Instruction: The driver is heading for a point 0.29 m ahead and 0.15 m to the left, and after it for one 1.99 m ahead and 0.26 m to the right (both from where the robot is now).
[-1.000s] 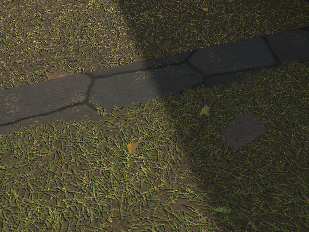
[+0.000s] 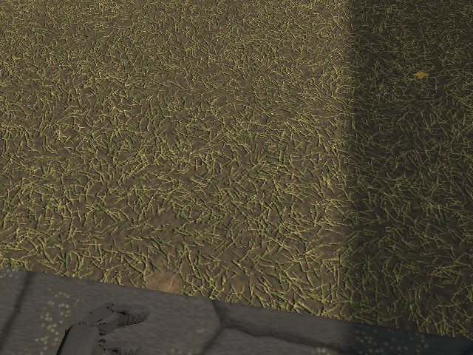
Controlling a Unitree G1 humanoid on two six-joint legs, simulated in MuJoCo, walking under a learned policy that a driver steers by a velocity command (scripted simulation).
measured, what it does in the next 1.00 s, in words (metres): walks ahead: right foot, then left foot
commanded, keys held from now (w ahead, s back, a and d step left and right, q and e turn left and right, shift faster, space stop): w+q+shift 0.16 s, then q+shift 0.14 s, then e+shift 0.70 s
